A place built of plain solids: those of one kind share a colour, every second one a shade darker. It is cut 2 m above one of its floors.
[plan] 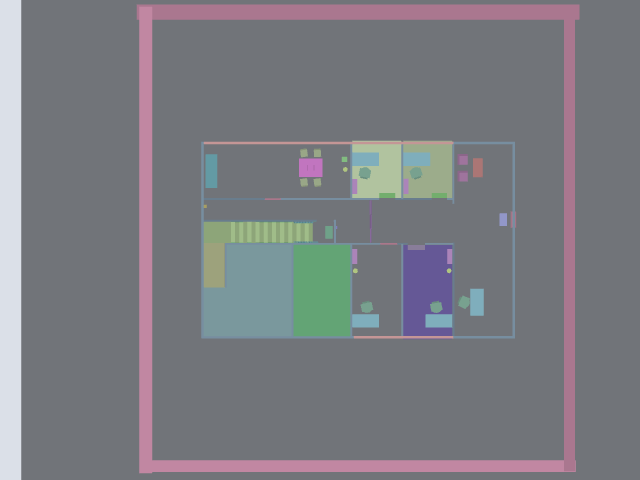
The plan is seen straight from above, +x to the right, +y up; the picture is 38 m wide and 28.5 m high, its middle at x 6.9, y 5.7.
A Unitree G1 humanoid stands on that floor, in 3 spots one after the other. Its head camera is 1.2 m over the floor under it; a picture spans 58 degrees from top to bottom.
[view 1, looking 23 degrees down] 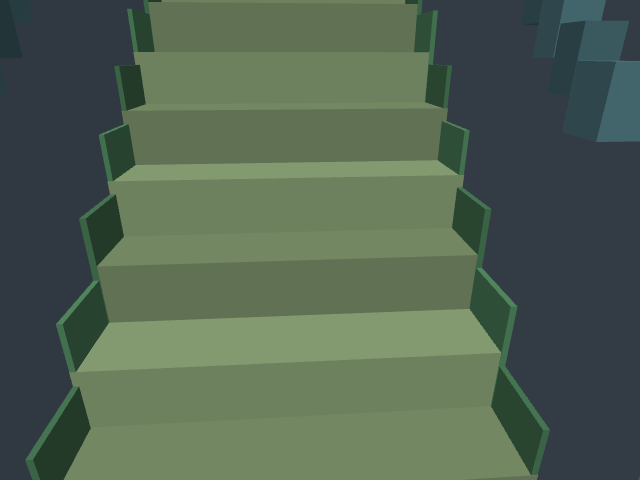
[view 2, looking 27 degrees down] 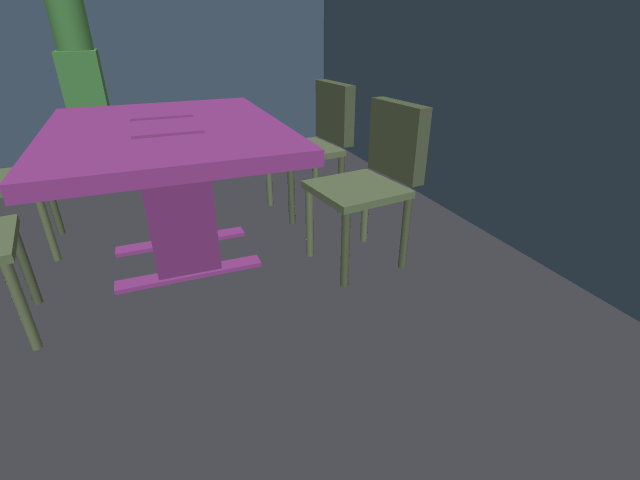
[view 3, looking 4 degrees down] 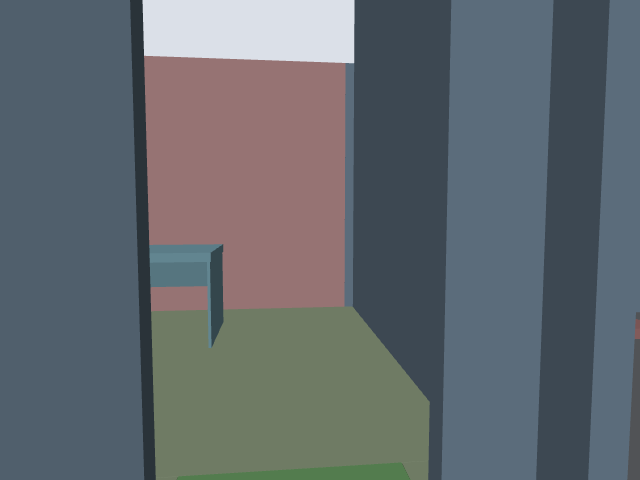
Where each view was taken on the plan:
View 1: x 7.24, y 6.16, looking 176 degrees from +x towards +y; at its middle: split_steps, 1.53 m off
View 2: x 4.09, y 10.09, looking -22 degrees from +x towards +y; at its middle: ground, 2.64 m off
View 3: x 13.92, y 6.80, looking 84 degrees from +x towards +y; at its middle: glazing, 4.63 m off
